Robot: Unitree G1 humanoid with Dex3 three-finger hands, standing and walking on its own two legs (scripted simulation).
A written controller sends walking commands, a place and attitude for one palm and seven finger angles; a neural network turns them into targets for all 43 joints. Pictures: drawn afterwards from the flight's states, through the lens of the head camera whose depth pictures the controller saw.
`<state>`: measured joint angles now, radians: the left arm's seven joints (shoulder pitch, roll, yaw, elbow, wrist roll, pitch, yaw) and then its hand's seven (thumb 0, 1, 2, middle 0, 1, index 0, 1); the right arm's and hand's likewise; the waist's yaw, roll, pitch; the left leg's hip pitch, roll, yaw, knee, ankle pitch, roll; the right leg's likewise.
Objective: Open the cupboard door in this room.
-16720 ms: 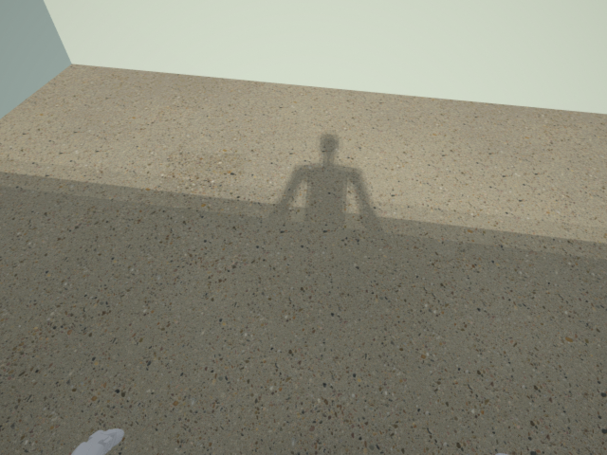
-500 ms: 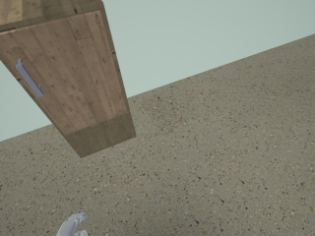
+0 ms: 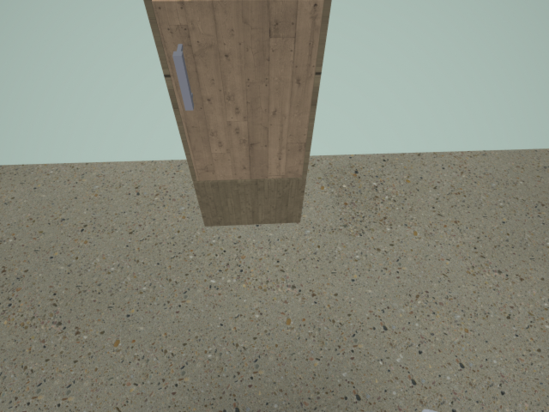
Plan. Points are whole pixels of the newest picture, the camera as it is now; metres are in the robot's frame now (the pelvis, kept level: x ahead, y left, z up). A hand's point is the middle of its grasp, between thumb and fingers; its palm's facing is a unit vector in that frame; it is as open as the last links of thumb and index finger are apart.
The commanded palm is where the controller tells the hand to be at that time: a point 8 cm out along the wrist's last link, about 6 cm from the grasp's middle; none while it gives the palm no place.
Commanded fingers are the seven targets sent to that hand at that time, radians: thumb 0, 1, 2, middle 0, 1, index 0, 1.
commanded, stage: turn to face it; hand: left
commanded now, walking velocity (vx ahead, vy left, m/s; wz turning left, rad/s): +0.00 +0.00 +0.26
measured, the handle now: (185, 78) +0.83 +0.32 -0.01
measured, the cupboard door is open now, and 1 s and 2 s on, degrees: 0 0 0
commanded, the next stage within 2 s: take the last steps up to it in 0.02 s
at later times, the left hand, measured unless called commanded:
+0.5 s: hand out of the picture +0.07 +0.18 -0.15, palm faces +0.05 -0.97 -0.22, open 7.4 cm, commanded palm none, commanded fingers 0.00 0.90 0.90 -0.20 -0.30 -0.20 -0.30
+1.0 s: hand out of the picture +0.01 +0.11 -0.15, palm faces +0.26 -0.96 -0.14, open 7.4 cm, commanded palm none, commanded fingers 0.00 0.90 0.90 -0.20 -0.30 -0.20 -0.30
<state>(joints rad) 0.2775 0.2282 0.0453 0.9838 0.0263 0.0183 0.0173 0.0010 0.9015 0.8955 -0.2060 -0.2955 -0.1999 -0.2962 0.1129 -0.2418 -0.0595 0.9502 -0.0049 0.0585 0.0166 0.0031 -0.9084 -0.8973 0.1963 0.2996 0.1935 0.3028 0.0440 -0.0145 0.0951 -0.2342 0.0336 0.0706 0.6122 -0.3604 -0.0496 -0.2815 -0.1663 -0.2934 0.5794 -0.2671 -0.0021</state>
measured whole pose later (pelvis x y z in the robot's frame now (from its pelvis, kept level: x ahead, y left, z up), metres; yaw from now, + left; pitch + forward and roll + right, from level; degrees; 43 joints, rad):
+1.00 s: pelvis +0.16 +0.01 +0.00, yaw +7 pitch +1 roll +0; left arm 0.52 0.06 0.01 1.19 0.03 -0.07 0.02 0.00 0.91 0.90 -0.20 -0.30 -0.20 -0.30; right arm 0.12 -0.17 -0.05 1.05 -0.02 0.00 0.03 0.00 -0.91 -0.90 0.19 0.30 0.19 0.30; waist 0.07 0.01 0.07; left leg -0.51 0.07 0.11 0.72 -0.21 0.01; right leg 0.10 -0.03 -0.18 0.29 -0.39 0.01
